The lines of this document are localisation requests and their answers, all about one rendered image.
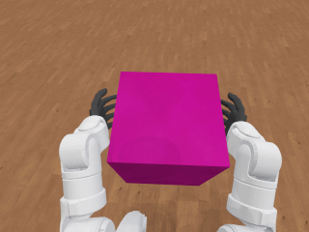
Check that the left robot upper arm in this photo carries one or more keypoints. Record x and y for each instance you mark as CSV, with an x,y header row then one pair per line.
x,y
91,224

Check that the left robot hand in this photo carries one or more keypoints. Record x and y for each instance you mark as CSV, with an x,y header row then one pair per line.
x,y
98,107

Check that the right robot hand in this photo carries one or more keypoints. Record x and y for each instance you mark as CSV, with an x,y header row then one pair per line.
x,y
237,113

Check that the right robot forearm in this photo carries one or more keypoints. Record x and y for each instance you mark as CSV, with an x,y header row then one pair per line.
x,y
255,177

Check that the carton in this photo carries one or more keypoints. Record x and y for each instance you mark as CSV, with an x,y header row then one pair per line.
x,y
168,129

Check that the left robot thigh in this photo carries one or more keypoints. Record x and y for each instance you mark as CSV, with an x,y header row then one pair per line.
x,y
133,222

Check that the left robot forearm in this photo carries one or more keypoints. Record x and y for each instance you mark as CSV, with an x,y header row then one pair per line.
x,y
79,154

